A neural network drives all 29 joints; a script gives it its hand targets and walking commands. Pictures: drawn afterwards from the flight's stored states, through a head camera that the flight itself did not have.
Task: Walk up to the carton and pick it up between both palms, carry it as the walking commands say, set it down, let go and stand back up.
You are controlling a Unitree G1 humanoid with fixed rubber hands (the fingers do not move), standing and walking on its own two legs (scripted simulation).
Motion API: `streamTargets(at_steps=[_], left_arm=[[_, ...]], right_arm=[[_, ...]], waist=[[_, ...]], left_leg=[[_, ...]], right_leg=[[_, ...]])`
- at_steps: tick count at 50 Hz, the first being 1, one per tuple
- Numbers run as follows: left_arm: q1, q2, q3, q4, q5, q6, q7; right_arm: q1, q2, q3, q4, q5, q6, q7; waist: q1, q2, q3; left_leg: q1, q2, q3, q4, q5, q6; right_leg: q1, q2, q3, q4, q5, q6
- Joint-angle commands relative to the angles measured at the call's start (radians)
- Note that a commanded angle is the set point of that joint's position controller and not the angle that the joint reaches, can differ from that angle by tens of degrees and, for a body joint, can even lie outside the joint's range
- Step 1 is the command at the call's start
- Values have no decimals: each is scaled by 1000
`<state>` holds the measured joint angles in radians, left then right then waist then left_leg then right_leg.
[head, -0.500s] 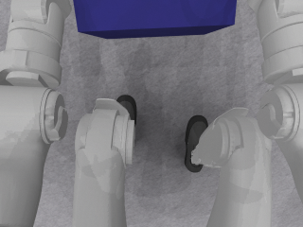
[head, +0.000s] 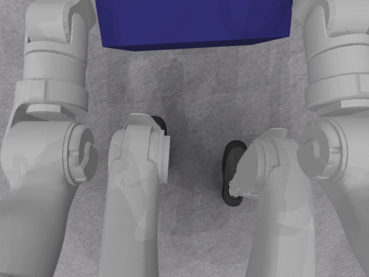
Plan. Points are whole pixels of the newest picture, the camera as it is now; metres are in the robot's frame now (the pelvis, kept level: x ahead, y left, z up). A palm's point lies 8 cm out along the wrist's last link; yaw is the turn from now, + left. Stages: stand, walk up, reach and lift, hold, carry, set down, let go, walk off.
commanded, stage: reach and lift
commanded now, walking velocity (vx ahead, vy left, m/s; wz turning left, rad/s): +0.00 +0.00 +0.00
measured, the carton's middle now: out of the picture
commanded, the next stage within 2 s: none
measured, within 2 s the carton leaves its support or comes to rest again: neither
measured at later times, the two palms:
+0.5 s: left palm out of the picture +0.51 +0.25 -0.07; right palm out of the picture +0.56 -0.09 -0.05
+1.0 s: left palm out of the picture +0.49 +0.24 +0.01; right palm out of the picture +0.54 -0.09 +0.02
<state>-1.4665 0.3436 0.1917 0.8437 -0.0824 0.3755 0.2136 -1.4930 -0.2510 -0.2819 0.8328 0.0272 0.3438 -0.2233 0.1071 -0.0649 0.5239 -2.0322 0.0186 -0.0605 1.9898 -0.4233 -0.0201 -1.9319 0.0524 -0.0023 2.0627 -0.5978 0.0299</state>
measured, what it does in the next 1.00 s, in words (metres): rises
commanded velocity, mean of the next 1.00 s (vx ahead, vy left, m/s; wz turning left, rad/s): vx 0.00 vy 0.00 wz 0.00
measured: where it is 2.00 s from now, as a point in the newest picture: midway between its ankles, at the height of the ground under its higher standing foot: (193, 173)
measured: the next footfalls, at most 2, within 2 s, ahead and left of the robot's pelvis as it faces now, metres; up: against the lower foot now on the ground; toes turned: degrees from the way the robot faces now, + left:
none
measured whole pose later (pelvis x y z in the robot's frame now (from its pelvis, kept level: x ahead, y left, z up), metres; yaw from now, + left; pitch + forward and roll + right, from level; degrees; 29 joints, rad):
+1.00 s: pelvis -0.01 -0.01 +0.10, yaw +2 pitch +19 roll -2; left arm -1.30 0.27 0.21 0.68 -0.03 0.48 0.24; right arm -1.30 -0.17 -0.33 0.66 -0.02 0.42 -0.21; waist 0.09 -0.05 0.52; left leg -1.64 0.00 -0.07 1.66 -0.36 -0.03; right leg -1.55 0.06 0.00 1.74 -0.53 0.02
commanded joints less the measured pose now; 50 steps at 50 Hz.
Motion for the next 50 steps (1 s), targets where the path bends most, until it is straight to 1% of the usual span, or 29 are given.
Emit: streamTargets(at_steps=[1,2,5,6,7,9,12,15,16,18,19,21,22,24,25,27,29,30,31,32,33,36,37,39,40,42,46,48,50], left_arm=[[-752,-1042,-334,-364,-150,-76,-421],[-759,-1043,-327,-362,-143,-72,-424],[-752,-1062,-326,-373,-139,-63,-434],[-755,-1063,-331,-398,-144,-60,-437],[-774,-1058,-342,-415,-147,-57,-437],[-786,-1067,-363,-447,-153,-51,-436],[-771,-1087,-393,-459,-166,-38,-435],[-789,-1102,-411,-485,-175,-31,-432],[-776,-1112,-415,-475,-175,-25,-433],[-771,-1134,-427,-469,-182,-20,-432],[-759,-1144,-434,-483,-183,-18,-430],[-750,-1159,-420,-449,-174,-13,-431],[-752,-1163,-431,-477,-181,-13,-431],[-755,-1161,-436,-482,-182,-12,-430],[-757,-1164,-437,-479,-179,-10,-429],[-749,-1173,-444,-496,-178,-7,-427],[-727,-1187,-447,-482,-178,-3,-428],[-722,-1186,-438,-476,-174,-4,-429],[-720,-1191,-440,-471,-176,-3,-429],[-718,-1193,-448,-501,-179,-4,-428],[-727,-1179,-450,-510,-177,-6,-428],[-700,-1187,-455,-504,-178,-4,-428],[-696,-1187,-454,-502,-174,-3,-428],[-694,-1191,-453,-504,-178,-2,-430],[-680,-1193,-459,-508,-178,-1,-433],[-688,-1195,-468,-519,-179,0,-432],[-669,-1201,-474,-528,-184,6,-435],[-647,-1212,-476,-509,-179,4,-437],[-655,-1219,-484,-531,-187,4,-438]], right_arm=[[-684,1042,442,-203,137,-21,442],[-677,1051,439,-187,131,-13,444],[-668,1062,443,-199,120,-4,450],[-678,1076,458,-236,126,-2,450],[-679,1076,462,-243,128,2,449],[-689,1079,481,-269,138,7,450],[-705,1070,504,-313,147,11,450],[-697,1076,509,-307,147,22,456],[-690,1076,511,-303,144,24,457],[-691,1071,506,-307,145,25,461],[-674,1075,509,-311,143,27,463],[-662,1081,495,-277,133,32,471],[-651,1084,502,-293,133,34,474],[-650,1091,505,-296,137,37,477],[-640,1095,502,-282,137,39,479],[-633,1100,509,-297,138,40,485],[-627,1103,508,-290,140,43,489],[-628,1103,512,-291,141,42,490],[-637,1102,512,-301,140,41,491],[-632,1112,523,-323,146,41,490],[-619,1112,523,-310,144,42,490],[-618,1122,550,-330,155,43,484],[-606,1132,543,-314,155,45,484],[-595,1133,542,-309,149,47,482],[-596,1147,554,-330,156,47,480],[-584,1146,551,-324,156,49,479],[-588,1142,560,-351,159,49,472],[-561,1149,552,-326,147,47,473],[-571,1152,561,-353,153,45,472]], waist=[[44,56,-2241],[50,51,-2232],[42,38,-2268],[51,29,-2320],[46,34,-2343],[50,39,-2392],[40,45,-2429],[22,60,-2445],[24,61,-2438],[1,73,-2436],[4,82,-2453],[-4,84,-2413],[-7,87,-2443],[-15,77,-2460],[-11,85,-2445],[-14,89,-2464],[-16,88,-2458],[-8,83,-2440],[-22,76,-2445],[-11,74,-2487],[-9,80,-2484],[1,64,-2498],[4,65,-2478],[-4,60,-2463],[5,60,-2494],[-2,66,-2489],[0,61,-2508],[-14,63,-2471],[-16,56,-2499]], left_leg=[[907,-106,164,-151,286,1],[883,-107,172,-155,273,1],[896,-111,165,-180,264,5],[914,-115,167,-187,289,6],[930,-117,166,-192,292,7],[966,-119,161,-201,306,7],[1010,-125,151,-215,310,4],[1054,-128,141,-236,282,1],[1053,-130,140,-247,270,-1],[1078,-129,130,-261,256,-4],[1099,-133,130,-266,257,-7],[1099,-130,128,-282,228,-8],[1118,-133,128,-285,239,-11],[1131,-136,122,-297,234,-9],[1134,-135,124,-303,227,-12],[1167,-137,120,-319,229,-13],[1185,-139,114,-334,222,-13],[1164,-138,118,-334,218,-13],[1175,-139,112,-343,214,-11],[1200,-143,112,-349,237,-13],[1197,-142,115,-348,242,-13],[1199,-145,117,-366,244,-8],[1191,-146,117,-374,236,-7],[1182,-147,121,-392,216,-7],[1206,-148,120,-400,222,-7],[1214,-149,122,-410,220,-8],[1228,-152,119,-435,222,-6],[1236,-150,112,-452,214,-7],[1251,-152,111,-467,211,-8]], right_leg=[[405,116,-81,-229,204,-44],[409,113,-73,-243,195,-47],[431,115,-75,-261,197,-43],[472,117,-73,-270,222,-43],[482,120,-72,-271,232,-42],[494,120,-69,-280,243,-42],[497,124,-72,-295,239,-45],[495,125,-74,-311,216,-49],[497,125,-74,-320,212,-51],[480,127,-78,-332,199,-52],[489,126,-75,-338,203,-54],[462,126,-79,-354,174,-55],[491,125,-74,-361,190,-57],[503,126,-79,-367,192,-53],[496,125,-76,-375,186,-55],[510,128,-76,-388,191,-55],[513,129,-77,-400,183,-55],[515,126,-69,-409,180,-54],[521,128,-76,-412,179,-52],[561,129,-73,-417,202,-53],[560,127,-67,-420,207,-53],[611,129,-60,-439,211,-49],[611,129,-58,-446,207,-49],[640,127,-51,-470,197,-52],[666,129,-49,-475,207,-49],[682,130,-43,-490,208,-51],[739,126,-29,-522,221,-51],[728,127,-30,-535,217,-51],[770,124,-24,-556,220,-50]])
